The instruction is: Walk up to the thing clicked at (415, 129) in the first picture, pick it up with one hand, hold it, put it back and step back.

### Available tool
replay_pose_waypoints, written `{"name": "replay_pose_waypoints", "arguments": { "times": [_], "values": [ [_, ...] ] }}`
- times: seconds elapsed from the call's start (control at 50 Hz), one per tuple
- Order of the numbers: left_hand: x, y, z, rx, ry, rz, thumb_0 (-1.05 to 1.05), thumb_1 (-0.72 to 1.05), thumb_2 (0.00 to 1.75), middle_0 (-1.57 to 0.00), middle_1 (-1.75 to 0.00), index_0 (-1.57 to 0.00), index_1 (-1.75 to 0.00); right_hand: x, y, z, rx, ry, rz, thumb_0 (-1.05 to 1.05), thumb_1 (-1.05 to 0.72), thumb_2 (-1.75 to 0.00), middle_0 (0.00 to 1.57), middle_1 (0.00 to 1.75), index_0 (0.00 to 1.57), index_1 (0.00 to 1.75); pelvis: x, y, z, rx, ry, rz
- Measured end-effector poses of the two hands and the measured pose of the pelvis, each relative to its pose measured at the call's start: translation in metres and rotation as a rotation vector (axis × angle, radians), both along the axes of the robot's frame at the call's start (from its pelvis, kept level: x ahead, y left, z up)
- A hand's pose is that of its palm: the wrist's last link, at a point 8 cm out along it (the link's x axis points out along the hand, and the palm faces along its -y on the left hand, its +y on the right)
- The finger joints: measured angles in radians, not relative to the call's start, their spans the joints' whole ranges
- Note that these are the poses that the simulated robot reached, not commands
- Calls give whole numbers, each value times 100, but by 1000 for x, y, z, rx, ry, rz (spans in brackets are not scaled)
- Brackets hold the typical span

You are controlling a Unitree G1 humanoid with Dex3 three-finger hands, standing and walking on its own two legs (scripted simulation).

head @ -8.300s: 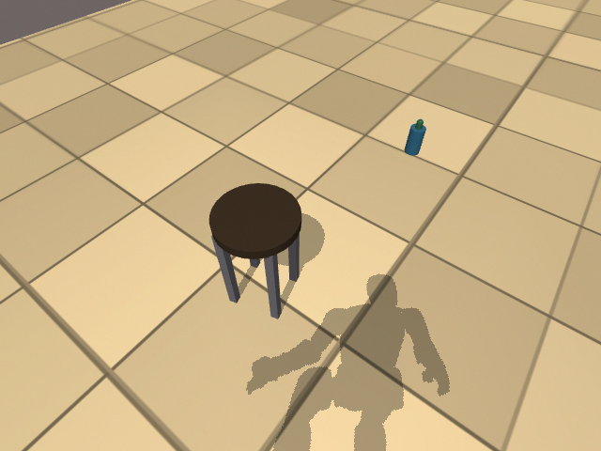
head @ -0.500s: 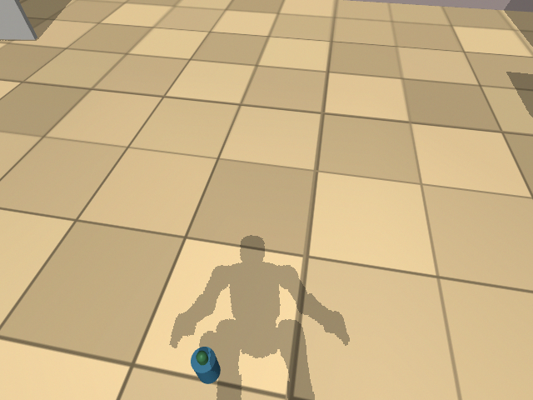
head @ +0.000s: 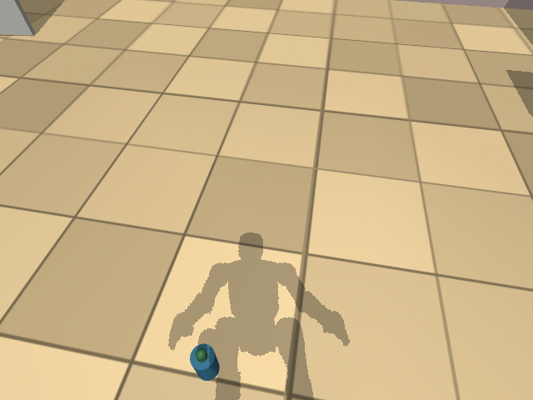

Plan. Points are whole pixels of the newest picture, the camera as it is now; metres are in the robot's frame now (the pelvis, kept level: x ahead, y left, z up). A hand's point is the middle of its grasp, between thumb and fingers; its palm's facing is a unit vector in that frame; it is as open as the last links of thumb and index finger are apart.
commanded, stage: stand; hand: left
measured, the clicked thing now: (204, 360) +0.35 +0.21 -0.68
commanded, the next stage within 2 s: go down in 0.26 s
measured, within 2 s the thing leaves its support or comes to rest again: neither
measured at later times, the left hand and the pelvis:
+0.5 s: hand out of the picture +0.12 +0.25 -0.16, palm faces +0.06 -0.94 -0.32, open 8.7 cm; pelvis -0.01 +0.00 -0.01, yaw +0 degrees
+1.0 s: hand out of the picture +0.14 +0.29 -0.22, palm faces +0.09 -0.95 -0.30, open 17.0 cm; pelvis -0.02 +0.01 -0.09, yaw -1 degrees
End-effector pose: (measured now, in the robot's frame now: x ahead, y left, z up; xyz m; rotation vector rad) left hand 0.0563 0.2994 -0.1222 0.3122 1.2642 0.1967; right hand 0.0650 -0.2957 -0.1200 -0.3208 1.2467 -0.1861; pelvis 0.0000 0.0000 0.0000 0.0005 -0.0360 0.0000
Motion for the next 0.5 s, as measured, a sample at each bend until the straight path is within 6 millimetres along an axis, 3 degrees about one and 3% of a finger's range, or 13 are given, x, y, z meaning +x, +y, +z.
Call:
{"name": "replay_pose_waypoints", "arguments": {
  "times": [0.38, 0.5],
  "values": [
    [11, 0, 2, 2, -22, -8, 0, 90, 90, -21, -30, -20, -29, 11, 2, 1, 2, -21, 6, 0, -90, -90, 20, 30, 20, 30, 4, 1, 0, 0, 1, 0],
    [53, -6, -4, -14, -147, 44, 0, 76, 76, -12, -20, -12, -19, 20, 17, -1, 19, -141, 5, 0, -94, -91, 20, 30, 20, 30, -8, -1, -9, -3, 70, 7]
  ]
}}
